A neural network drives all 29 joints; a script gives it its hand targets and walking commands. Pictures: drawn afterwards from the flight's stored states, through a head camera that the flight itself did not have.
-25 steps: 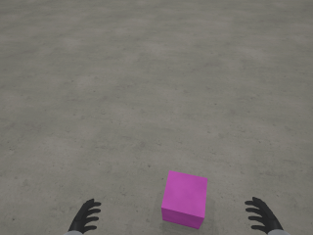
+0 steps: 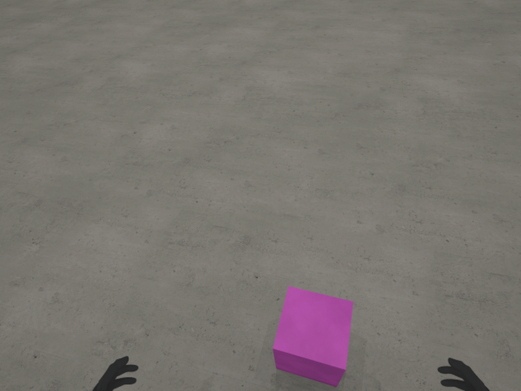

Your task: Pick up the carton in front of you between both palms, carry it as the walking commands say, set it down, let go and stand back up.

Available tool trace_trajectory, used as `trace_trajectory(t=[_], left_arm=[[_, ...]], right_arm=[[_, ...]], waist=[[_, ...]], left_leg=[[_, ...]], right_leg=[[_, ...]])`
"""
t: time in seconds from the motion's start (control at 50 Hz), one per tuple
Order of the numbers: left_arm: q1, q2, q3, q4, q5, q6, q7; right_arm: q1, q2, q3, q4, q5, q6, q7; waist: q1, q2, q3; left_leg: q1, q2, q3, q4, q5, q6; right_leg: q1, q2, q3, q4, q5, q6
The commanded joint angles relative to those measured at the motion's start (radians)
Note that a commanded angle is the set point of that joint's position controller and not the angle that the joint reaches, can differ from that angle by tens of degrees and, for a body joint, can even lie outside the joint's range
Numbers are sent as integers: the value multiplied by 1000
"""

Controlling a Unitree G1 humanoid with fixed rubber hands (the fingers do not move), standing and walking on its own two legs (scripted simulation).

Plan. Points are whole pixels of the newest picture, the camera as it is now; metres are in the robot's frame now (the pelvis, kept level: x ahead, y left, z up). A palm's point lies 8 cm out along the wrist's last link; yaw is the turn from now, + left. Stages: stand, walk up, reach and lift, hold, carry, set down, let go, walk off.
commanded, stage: stand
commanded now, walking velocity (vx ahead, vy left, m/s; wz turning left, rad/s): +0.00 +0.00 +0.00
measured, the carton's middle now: (312, 336) +0.39 -0.08 -0.64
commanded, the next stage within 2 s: none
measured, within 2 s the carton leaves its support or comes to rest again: neither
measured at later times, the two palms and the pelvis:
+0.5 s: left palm out of the picture +0.09 +0.31 -0.08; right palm out of the picture +0.08 -0.29 -0.10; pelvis -0.01 +0.00 +0.01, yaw -1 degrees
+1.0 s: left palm out of the picture +0.08 +0.31 -0.09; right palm out of the picture +0.05 -0.30 -0.10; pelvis -0.02 +0.01 +0.01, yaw -2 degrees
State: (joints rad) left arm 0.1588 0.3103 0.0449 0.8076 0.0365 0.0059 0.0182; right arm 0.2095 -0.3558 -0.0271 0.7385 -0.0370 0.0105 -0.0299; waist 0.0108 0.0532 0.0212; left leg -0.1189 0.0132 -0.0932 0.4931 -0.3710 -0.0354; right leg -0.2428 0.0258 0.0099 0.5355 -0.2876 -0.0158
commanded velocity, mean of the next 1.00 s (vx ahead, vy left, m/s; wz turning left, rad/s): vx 0.00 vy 0.00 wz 0.00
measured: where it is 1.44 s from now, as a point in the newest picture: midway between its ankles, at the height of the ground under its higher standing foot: outside the picture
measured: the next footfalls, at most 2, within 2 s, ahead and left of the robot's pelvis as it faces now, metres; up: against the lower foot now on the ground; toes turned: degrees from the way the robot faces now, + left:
none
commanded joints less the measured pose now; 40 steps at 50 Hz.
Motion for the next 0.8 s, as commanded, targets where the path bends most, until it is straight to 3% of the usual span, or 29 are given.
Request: trace_trajectory(t=[0.0,0.4,0.78], left_arm=[[-24,172,40,-37,-2,-12,5],[-64,194,29,71,-10,-14,-5],[-78,218,16,154,-16,-17,-8]], right_arm=[[6,-133,-32,-43,1,-14,-6],[-20,-164,-21,58,5,-29,-3],[-37,-181,-12,151,10,-30,5]], waist=[[-3,-50,-73],[2,-45,-25],[0,-50,-13]], left_leg=[[-35,50,-9,-45,357,28],[-42,71,-25,-136,262,42],[-30,78,-19,-174,216,47]], right_leg=[[105,-99,85,-72,370,-13],[113,-105,103,-130,254,-18],[111,-112,129,-169,222,-17]])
